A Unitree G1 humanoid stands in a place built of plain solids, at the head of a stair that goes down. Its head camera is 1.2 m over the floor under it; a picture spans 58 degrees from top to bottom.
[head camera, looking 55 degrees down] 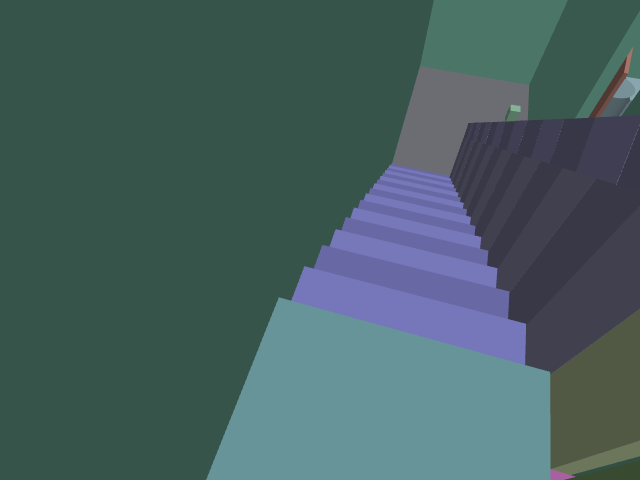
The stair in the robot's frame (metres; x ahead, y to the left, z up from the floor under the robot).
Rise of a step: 0.19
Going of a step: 0.24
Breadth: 0.81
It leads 17 degrees to the right of straight ahead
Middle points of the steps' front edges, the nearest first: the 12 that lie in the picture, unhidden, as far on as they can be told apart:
0.51 -0.26 0.00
0.74 -0.33 -0.19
0.97 -0.40 -0.38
1.20 -0.47 -0.58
1.42 -0.53 -0.77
1.65 -0.60 -0.97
1.88 -0.67 -1.16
2.11 -0.74 -1.35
2.34 -0.81 -1.55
2.57 -0.88 -1.74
2.80 -0.95 -1.93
3.03 -1.02 -2.13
